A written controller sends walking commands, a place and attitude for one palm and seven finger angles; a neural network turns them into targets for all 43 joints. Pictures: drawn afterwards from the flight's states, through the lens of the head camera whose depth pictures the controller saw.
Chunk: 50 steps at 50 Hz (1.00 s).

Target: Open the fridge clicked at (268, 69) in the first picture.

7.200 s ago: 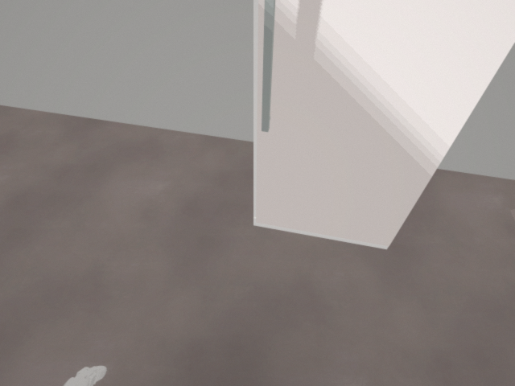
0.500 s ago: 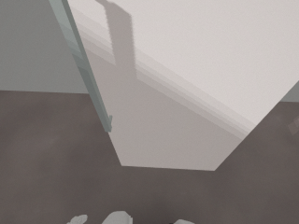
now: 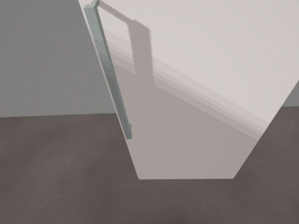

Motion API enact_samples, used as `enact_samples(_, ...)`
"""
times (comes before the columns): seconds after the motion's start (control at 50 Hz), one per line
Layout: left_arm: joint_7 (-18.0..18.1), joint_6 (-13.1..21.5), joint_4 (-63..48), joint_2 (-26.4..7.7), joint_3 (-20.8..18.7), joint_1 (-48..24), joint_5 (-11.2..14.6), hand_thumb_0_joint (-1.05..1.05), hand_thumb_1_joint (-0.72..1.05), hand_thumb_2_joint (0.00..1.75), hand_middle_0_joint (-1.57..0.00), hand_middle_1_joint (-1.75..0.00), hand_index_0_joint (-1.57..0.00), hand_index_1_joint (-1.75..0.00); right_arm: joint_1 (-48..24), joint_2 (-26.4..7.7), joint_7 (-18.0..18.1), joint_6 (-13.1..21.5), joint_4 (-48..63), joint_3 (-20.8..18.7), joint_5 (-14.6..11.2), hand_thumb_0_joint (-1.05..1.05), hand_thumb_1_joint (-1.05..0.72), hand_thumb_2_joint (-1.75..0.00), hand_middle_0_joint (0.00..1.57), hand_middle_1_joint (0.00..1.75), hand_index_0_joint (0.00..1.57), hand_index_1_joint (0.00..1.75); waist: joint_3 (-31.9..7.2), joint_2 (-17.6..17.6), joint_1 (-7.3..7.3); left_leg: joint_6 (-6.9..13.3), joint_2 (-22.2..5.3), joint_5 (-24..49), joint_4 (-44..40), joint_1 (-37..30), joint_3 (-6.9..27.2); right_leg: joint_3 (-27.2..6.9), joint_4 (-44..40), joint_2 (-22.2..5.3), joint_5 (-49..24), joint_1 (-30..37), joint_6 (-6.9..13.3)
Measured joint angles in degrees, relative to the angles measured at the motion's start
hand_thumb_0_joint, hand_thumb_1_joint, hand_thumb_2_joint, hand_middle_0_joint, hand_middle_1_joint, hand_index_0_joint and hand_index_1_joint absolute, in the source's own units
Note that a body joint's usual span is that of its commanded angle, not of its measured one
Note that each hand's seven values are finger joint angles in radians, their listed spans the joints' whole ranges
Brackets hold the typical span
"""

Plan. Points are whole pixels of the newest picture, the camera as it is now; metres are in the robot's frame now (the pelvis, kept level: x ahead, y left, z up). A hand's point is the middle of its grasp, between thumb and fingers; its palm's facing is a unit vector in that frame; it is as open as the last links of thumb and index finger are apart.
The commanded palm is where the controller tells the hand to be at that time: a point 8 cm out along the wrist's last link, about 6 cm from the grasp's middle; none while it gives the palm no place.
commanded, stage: come to a stop and stand still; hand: left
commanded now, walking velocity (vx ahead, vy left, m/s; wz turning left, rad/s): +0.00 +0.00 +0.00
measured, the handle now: (117, 87) +0.46 +0.13 +0.13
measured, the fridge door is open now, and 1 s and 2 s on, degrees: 0 0 0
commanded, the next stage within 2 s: look again from close up in 1.32 s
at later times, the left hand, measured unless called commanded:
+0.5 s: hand out of the picture +0.06 +0.17 -0.15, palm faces -0.02 -0.97 -0.23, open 7.3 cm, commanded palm none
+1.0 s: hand out of the picture +0.06 +0.14 -0.16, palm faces +0.00 -0.98 -0.20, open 7.3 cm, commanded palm none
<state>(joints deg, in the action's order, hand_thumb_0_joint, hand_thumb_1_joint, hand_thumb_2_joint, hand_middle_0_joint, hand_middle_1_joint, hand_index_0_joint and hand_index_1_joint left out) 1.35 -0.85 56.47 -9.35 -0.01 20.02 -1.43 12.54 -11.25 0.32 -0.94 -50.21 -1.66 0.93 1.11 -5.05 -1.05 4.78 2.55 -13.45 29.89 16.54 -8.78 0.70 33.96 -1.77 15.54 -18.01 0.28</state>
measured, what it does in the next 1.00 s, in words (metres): shifts its weight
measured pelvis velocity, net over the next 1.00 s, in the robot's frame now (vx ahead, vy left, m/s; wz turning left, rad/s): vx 0.07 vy -0.03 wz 0.00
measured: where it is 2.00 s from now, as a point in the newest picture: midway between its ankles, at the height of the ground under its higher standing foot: outside the picture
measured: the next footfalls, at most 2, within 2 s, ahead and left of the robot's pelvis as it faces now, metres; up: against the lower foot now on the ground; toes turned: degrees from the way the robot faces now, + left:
none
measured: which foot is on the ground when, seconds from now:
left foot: down 0.00-1.00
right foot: down 0.00-1.00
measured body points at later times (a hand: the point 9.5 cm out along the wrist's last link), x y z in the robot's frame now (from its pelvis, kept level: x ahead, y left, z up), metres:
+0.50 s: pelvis +0.03 -0.01 +0.01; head +0.05 -0.03 +0.46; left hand +0.06 +0.22 -0.14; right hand +0.02 -0.23 -0.15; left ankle +0.04 +0.06 -0.73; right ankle +0.03 -0.12 -0.73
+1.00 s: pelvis +0.07 -0.03 +0.01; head +0.09 -0.04 +0.46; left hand +0.06 +0.19 -0.14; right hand +0.08 -0.25 -0.15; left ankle +0.04 +0.06 -0.73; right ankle +0.03 -0.12 -0.73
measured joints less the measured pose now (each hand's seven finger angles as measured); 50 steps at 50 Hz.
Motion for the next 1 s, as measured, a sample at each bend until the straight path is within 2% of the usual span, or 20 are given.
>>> enact_samples(0.06, -0.03, -0.10, 0.60, 0.09, 0.18, -0.08, 0.11, 0.01, 0.90, 0.90, -0.20, -0.30, -0.20, -0.30, 1.96, -0.85, -0.08, 0.42, -1.63, 0.16, 0.32, -0.02, -0.94, -0.90, 0.20, 0.30, 0.20, 0.30, -0.12, 0.74, 0.76, 0.36, 0.13, 1.08, -2.18, -0.81, -0.21, -0.25, -1.84, 0.06, -0.93, 0.57, -0.05)
enact_samples(0.2, -0.25, 0.49, 1.52, 0.67, 0.73, -2.72, 0.23, 0.01, 0.90, 0.90, -0.20, -0.30, -0.20, -0.30, 6.20, -1.82, 0.08, 0.42, -7.02, 0.78, 0.50, 0.00, -0.92, -0.90, 0.20, 0.30, 0.20, 0.30, -0.49, 2.63, 1.44, 0.37, 0.41, 2.41, -5.69, -2.60, -0.08, -0.24, -4.73, 0.07, -1.99, 2.09, -0.05)
enact_samples(0.38, 0.11, 1.17, 3.60, 0.12, 0.98, -5.37, 0.57, 0.01, 0.93, 0.90, -0.20, -0.30, -0.20, -0.30, 6.98, -0.10, 0.27, 1.26, -10.79, 1.92, 0.34, 0.00, -0.91, -0.90, 0.20, 0.29, 0.20, 0.30, -0.08, 3.40, 2.24, -0.31, -0.01, 2.50, -7.63, -4.44, 0.36, 0.11, -7.14, 0.64, -2.23, 4.18, 0.03)
enact_samples(0.56, 0.44, 1.60, 5.29, 0.25, 1.18, -5.83, 0.80, 0.01, 0.93, 0.90, -0.20, -0.30, -0.20, -0.30, 4.49, 1.94, 0.40, 2.18, -12.09, 2.71, 0.13, 0.00, -0.91, -0.90, 0.20, 0.30, 0.20, 0.30, 0.25, 3.33, 1.84, -1.08, -0.69, 1.31, -7.76, -5.86, 0.68, 0.35, -8.25, 1.37, -1.45, 6.05, 0.51)
enact_samples(1.0, 0.62, 1.95, 7.59, 1.00, 1.38, -3.87, 0.80, 0.01, 0.92, 0.90, -0.20, -0.30, -0.20, -0.30, 1.53, 1.47, 1.31, 2.43, -13.96, 2.46, 0.03, 0.00, -0.91, -0.90, 0.20, 0.30, 0.20, 0.30, 0.68, 4.53, 0.86, -2.72, -1.79, -1.00, -8.31, -8.97, 1.33, 0.82, -9.62, 2.60, 0.68, 9.59, 1.73)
